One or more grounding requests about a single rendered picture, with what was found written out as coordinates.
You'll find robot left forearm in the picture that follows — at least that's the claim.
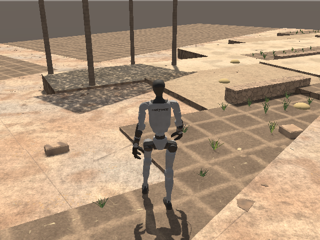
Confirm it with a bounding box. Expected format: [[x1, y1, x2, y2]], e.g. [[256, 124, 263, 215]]
[[132, 123, 143, 148]]

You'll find right robot upper arm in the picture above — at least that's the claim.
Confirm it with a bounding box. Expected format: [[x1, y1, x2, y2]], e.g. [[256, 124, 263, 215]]
[[169, 100, 183, 127]]

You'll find left robot hand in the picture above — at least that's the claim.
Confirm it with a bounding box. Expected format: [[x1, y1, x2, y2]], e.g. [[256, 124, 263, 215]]
[[132, 146, 144, 159]]

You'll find robot right forearm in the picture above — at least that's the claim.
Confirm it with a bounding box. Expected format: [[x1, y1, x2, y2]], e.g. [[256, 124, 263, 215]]
[[176, 120, 184, 134]]

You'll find left robot upper arm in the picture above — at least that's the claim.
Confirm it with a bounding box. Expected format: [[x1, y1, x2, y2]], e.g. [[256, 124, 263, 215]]
[[137, 101, 149, 131]]

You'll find right robot hand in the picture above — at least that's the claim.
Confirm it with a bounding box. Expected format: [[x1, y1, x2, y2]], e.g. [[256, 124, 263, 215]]
[[171, 131, 183, 141]]

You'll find robot left thigh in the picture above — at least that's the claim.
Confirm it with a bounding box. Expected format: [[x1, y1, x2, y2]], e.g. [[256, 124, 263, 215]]
[[143, 138, 154, 166]]

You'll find robot right foot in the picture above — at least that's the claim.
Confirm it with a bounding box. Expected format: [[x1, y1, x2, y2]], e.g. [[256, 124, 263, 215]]
[[163, 197, 172, 210]]

